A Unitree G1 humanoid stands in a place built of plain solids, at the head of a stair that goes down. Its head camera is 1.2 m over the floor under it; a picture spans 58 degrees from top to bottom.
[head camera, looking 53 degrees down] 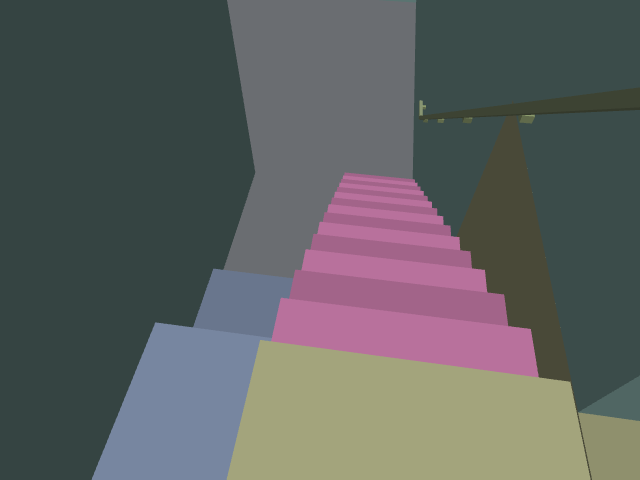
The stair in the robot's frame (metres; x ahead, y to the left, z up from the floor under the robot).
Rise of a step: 0.19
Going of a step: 0.25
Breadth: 0.89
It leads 8 degrees to the right of straight ahead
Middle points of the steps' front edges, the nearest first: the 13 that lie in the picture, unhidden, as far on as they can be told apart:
0.47 -0.26 0.00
0.72 -0.30 -0.19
0.97 -0.33 -0.38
1.22 -0.37 -0.57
1.46 -0.40 -0.77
1.71 -0.44 -0.96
1.96 -0.47 -1.15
2.21 -0.51 -1.34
2.45 -0.54 -1.53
2.70 -0.58 -1.73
2.95 -0.61 -1.92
3.20 -0.65 -2.11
3.44 -0.68 -2.30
